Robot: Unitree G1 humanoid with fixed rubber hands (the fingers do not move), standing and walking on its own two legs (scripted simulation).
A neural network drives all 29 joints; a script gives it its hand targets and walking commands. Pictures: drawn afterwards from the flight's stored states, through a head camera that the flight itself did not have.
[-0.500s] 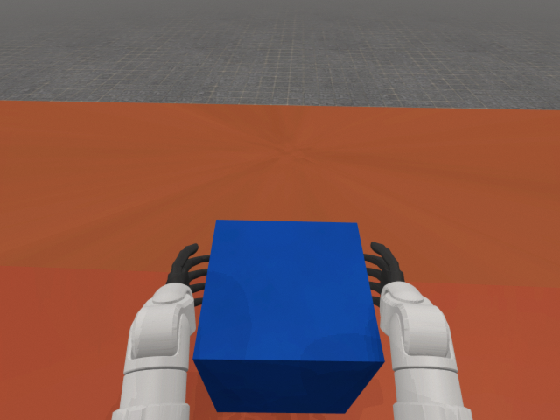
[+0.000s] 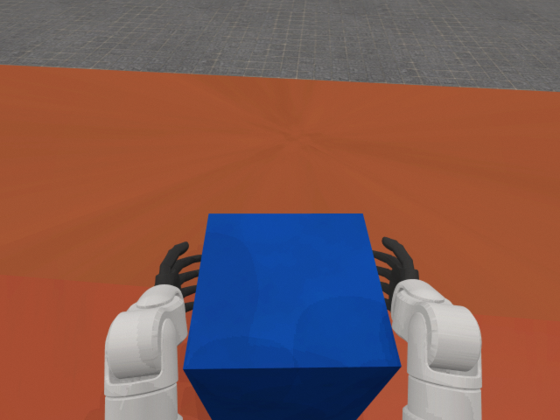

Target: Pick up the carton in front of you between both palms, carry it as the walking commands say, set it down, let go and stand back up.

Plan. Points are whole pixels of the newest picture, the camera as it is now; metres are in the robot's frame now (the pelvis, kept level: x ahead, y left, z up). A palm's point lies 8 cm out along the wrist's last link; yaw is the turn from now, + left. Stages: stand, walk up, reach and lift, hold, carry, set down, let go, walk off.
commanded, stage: carry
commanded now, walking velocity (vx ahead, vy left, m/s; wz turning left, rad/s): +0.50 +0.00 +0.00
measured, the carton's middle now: (285, 323) +0.26 +0.00 +0.02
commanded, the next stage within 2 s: none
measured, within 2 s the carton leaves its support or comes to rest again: neither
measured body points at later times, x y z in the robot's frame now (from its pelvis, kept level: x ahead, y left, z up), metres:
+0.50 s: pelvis +0.33 +0.04 +0.01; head +0.36 +0.05 +0.46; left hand +0.62 +0.16 +0.06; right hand +0.59 -0.14 +0.06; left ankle +0.31 +0.10 -0.74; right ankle +0.37 -0.11 -0.68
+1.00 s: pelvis +0.65 -0.03 -0.01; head +0.71 -0.04 +0.44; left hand +1.03 +0.13 +0.09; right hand +1.03 -0.18 +0.09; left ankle +0.70 +0.12 -0.67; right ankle +0.63 -0.08 -0.74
